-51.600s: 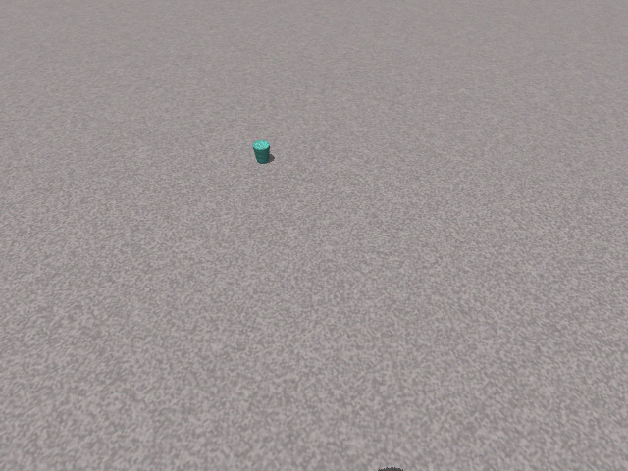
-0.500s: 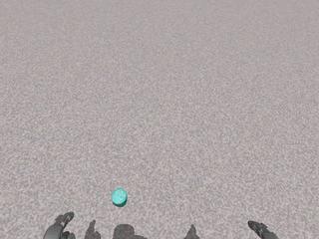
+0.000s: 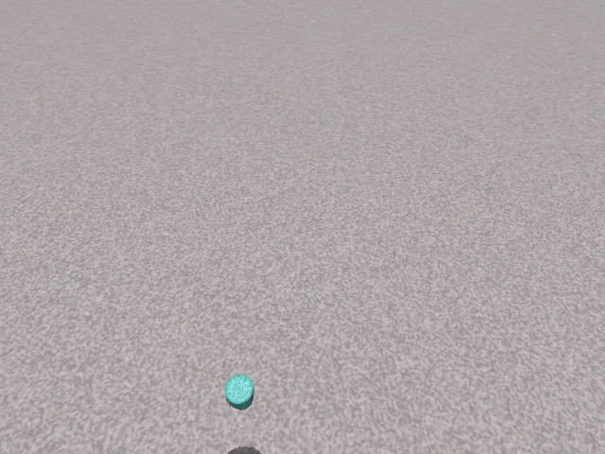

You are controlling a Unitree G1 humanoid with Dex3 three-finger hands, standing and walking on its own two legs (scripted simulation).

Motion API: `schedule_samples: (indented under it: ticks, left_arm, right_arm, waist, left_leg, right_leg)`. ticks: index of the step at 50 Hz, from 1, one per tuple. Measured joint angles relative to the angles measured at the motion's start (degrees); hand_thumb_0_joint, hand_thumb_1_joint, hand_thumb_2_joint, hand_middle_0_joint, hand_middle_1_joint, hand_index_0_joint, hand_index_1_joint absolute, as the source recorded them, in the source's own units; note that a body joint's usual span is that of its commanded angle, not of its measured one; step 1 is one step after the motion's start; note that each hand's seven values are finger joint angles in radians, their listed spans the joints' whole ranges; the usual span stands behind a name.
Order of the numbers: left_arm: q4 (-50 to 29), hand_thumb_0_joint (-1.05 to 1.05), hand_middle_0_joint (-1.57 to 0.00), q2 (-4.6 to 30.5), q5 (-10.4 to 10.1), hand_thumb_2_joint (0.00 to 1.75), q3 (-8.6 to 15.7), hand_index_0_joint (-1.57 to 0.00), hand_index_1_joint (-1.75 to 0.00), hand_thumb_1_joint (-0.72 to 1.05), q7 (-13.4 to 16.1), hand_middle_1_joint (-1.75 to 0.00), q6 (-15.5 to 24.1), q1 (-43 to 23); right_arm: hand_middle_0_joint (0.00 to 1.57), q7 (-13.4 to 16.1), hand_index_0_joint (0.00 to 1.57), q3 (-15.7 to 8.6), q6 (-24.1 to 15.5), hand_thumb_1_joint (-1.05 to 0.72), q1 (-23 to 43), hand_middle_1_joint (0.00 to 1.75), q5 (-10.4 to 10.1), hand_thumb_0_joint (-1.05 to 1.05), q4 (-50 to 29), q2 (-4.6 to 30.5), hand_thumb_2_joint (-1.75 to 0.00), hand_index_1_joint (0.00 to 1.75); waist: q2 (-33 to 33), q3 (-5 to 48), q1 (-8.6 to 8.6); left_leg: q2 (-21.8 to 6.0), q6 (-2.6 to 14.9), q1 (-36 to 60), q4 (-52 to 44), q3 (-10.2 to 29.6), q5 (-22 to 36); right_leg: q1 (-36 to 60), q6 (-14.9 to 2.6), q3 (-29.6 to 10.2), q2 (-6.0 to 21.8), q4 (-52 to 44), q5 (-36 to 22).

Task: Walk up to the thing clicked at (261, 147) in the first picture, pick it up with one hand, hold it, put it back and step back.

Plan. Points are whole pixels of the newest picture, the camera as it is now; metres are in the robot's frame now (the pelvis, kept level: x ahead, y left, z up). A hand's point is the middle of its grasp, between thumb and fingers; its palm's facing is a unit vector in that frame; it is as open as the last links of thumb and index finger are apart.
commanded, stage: stand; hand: left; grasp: from above
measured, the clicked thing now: (241, 394) +0.45 +0.20 -0.73
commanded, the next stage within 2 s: step back in 1.82 s
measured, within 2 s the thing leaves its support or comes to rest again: neither
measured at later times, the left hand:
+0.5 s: hand out of the picture +0.05 +0.23 -0.16, palm faces +0.03 -0.94 -0.33, open 7.4 cm
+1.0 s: hand out of the picture +0.06 +0.22 -0.16, palm faces +0.03 -0.94 -0.34, open 7.4 cm
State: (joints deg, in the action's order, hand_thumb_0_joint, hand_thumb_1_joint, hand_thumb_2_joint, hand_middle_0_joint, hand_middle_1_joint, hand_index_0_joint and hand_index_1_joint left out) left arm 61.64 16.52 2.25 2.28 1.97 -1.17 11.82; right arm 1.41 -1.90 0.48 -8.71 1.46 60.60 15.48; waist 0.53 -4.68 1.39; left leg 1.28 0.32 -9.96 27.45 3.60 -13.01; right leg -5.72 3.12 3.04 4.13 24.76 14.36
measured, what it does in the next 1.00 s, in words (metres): stands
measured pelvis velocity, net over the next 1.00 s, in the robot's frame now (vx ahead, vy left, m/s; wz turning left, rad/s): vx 0.01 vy -0.02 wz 0.02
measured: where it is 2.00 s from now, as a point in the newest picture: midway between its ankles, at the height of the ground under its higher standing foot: outside the picture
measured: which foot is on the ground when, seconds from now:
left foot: down 0.00-1.00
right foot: down 0.00-1.00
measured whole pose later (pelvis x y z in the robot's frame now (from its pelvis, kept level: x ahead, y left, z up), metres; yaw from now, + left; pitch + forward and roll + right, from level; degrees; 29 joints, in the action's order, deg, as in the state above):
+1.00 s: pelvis +0.01 -0.02 +0.01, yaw +1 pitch -3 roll -1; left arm 64.6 18.4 1.4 2.1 0.7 -0.2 7.1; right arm 0.8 -0.6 0.4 -6.6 0.9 63.9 18.3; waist 0.6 -4.4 0.5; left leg -0.5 -1.7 -8.6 22.6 5.5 -10.7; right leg -4.0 1.2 5.0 2.2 20.1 12.6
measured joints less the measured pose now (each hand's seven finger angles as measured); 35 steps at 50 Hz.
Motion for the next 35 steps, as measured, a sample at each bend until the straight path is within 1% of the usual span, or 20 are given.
schedule_samples:
  ticks: [16, 35]
  left_arm:
    - [2.11, 0.01, -0.21, 1.19, -0.06, 0.9, -0.07, -0.2, -0.3, 0.9, -0.4, -0.3, 0.68, -2.47]
    - [2.74, 0.01, -0.21, 1.41, -0.84, 0.9, -0.01, -0.2, -0.3, 0.9, -1.01, -0.3, 0.71, -4.7]
  right_arm:
    - [0.21, -0.5, 0.21, -0.13, 0.65, -0.9, 0.46, 0.3, -0.18, 0.01, 2.27, 1.95, -0.89, 0.3]
    - [0.21, -0.3, 0.21, 1.13, 0.05, -0.9, 1.22, 0.3, -0.36, 0.01, 3.24, 2.43, -0.89, 0.3]
  waist:
    - [-0.12, 0.17, -0.78]
    - [0.19, 0.14, -0.95]
  left_leg:
    - [-1.13, -1.19, 0.64, -2.3, 1.3, 1.65]
    - [-1.49, -1.71, 1.36, -3.94, 1.59, 2.05]
  right_leg:
    - [1.11, -1.11, 1.26, -1.24, -2.61, -1.5]
    - [1.62, -1.58, 1.57, -1.58, -3.65, -1.53]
